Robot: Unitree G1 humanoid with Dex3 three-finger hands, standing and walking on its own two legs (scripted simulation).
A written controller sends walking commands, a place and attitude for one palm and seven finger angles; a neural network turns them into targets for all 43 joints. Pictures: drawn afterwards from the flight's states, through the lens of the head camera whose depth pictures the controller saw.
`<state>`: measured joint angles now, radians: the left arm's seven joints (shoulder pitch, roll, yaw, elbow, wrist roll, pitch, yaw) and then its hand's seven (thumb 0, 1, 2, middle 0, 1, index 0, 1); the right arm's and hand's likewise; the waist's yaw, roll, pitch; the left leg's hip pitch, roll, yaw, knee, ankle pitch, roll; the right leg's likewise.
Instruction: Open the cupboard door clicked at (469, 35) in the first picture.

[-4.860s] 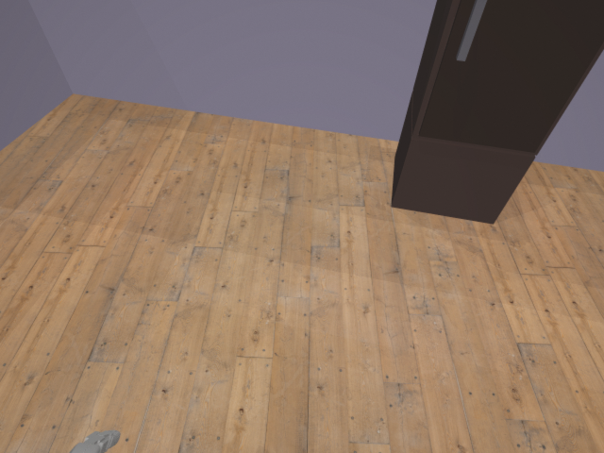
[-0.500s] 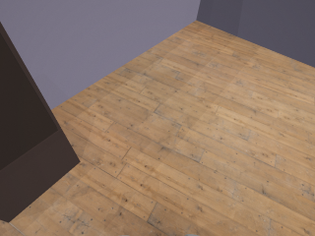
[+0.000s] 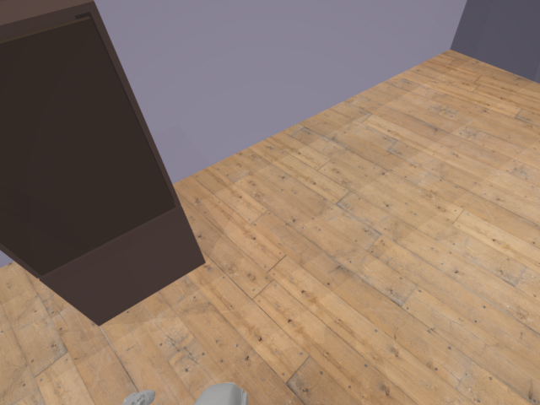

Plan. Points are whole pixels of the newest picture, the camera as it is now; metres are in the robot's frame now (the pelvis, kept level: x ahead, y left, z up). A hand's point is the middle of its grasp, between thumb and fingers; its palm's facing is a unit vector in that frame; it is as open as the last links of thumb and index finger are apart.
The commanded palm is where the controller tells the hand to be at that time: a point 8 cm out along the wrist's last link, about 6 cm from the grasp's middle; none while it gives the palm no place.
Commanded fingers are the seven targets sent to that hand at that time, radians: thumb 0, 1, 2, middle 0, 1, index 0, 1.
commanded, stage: turn to face it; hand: left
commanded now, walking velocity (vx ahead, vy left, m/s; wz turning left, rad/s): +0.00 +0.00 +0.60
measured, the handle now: out of the picture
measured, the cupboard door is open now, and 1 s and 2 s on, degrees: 0 0 0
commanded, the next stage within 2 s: take the last steps up to it in 0.94 s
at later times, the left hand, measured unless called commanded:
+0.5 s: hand out of the picture -0.04 +0.26 -0.17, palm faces +0.37 -0.88 -0.29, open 7.4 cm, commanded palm none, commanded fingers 0.00 0.90 0.90 -0.20 -0.30 -0.20 -0.30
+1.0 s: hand out of the picture -0.10 +0.17 -0.16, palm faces +0.57 -0.78 -0.25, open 7.4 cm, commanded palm none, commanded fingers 0.00 0.90 0.90 -0.20 -0.30 -0.20 -0.30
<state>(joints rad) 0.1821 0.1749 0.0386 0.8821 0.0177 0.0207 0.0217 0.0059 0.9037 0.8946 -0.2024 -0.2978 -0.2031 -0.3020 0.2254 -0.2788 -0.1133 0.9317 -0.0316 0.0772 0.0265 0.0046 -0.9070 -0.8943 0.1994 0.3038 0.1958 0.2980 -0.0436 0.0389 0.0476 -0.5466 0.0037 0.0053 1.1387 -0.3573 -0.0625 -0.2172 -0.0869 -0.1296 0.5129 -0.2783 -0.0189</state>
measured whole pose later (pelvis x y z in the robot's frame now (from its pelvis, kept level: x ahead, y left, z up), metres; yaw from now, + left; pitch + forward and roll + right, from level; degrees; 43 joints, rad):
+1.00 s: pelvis -0.04 -0.02 +0.00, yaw +33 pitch -1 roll +2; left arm 0.25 0.18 0.03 0.93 0.03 0.01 0.02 0.01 0.90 0.89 -0.21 -0.30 -0.21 -0.30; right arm 0.18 -0.24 -0.07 0.99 -0.02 0.08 0.02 0.00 -0.91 -0.89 0.20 0.30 0.20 0.30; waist 0.02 0.00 0.07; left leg -0.33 0.04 0.04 0.83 -0.45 -0.06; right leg -0.25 -0.12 -0.20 0.51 -0.23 -0.02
